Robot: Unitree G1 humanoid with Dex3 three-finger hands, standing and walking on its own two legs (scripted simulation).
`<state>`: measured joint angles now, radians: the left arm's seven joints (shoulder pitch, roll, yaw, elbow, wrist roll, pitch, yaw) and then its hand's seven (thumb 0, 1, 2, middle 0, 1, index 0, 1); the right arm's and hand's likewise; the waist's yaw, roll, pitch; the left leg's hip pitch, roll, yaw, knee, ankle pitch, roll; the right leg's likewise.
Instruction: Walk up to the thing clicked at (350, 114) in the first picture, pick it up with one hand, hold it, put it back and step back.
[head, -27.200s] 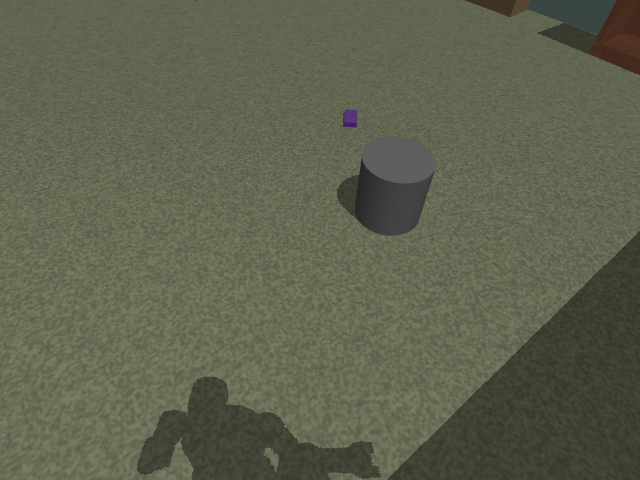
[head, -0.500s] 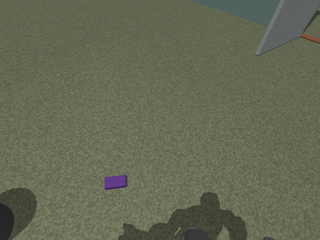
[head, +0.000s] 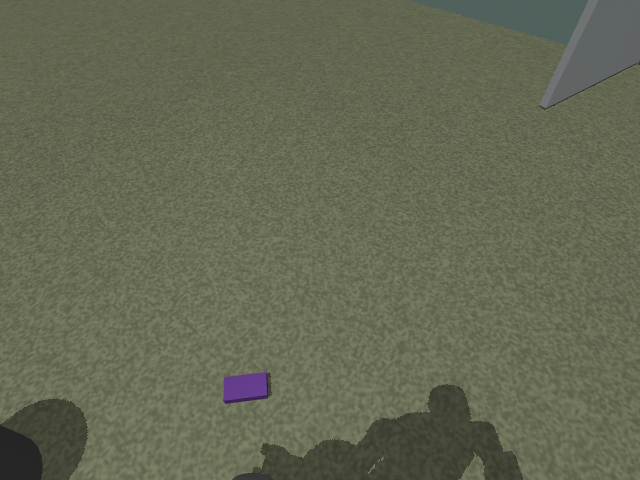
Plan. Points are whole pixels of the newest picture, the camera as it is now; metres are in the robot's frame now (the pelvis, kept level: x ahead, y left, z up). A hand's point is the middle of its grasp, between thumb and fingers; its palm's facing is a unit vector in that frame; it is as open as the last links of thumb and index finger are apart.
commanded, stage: walk up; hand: left
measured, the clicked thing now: (245, 387) +0.47 +0.26 -0.74
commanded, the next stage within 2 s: stand in 1.40 s
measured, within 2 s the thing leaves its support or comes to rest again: neither
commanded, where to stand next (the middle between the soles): +0.07 +0.00 m, yaw -1 degrees
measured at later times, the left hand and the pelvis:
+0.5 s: hand out of the picture +0.08 +0.26 -0.13, palm faces -0.01 -0.93 -0.36, open 7.4 cm; pelvis +0.03 +0.00 +0.02, yaw +0 degrees
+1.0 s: hand out of the picture +0.13 +0.25 -0.13, palm faces -0.06 -0.95 -0.32, open 7.4 cm; pelvis +0.03 +0.01 +0.03, yaw -1 degrees
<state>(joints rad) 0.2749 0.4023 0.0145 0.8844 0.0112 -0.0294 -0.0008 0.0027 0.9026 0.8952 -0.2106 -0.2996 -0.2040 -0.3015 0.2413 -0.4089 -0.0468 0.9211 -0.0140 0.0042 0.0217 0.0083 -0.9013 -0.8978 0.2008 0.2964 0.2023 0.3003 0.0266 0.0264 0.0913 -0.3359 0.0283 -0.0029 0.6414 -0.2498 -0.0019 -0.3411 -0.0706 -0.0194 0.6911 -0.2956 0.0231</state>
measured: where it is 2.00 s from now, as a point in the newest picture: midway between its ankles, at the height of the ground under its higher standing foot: outside the picture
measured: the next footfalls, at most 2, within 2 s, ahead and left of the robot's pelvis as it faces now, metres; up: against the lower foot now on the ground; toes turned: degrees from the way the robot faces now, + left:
none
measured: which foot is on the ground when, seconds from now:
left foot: down 0.00-1.00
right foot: down 0.00-1.00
